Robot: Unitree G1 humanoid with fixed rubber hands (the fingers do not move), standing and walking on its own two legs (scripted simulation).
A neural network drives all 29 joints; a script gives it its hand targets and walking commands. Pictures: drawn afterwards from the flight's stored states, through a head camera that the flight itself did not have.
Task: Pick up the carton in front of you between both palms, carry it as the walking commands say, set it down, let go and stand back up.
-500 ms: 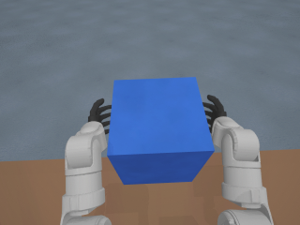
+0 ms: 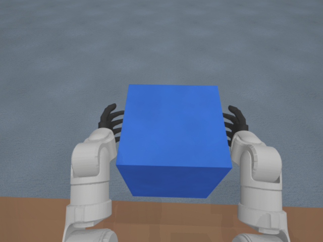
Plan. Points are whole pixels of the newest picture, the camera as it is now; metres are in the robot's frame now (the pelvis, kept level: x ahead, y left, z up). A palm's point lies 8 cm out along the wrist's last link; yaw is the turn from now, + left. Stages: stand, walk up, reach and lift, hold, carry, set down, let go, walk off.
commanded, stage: carry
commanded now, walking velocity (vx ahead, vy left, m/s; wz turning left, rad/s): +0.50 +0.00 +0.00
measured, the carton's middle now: (171, 146) +0.35 +0.02 +0.06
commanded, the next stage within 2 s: none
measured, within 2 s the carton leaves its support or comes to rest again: neither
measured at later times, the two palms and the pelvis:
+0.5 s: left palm (137, 76) +0.62 +0.15 +0.09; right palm (224, 78) +0.61 -0.15 +0.10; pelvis +0.29 +0.00 -0.02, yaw +2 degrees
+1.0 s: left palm (140, 48) +0.91 +0.18 +0.06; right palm (205, 49) +0.92 -0.12 +0.05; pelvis +0.59 +0.01 -0.05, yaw +1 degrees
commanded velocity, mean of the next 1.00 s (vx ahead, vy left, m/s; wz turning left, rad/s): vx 0.50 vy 0.00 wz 0.00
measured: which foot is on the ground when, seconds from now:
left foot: down 0.00-0.54, up 0.56-1.00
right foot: down 0.00-0.02, up 0.04-0.52, down 0.54-1.00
